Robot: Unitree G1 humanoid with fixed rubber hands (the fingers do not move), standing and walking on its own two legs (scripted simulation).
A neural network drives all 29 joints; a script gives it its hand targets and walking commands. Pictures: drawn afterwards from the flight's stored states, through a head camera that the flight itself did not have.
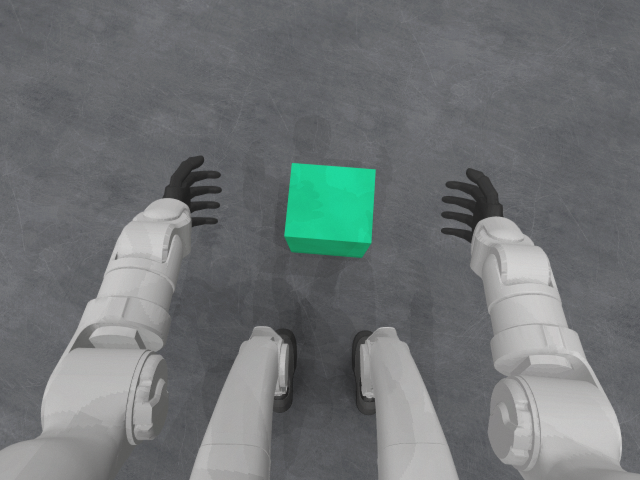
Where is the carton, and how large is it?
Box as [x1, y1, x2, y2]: [284, 163, 375, 257]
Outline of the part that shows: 292,163 284,234 291,251 361,257 370,244 371,240 375,169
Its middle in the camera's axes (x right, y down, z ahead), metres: +0.02 -0.07 +0.99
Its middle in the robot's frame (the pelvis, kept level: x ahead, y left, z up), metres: +0.54 -0.02 -0.57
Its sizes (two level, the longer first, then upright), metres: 0.195 0.175 0.208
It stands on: the floor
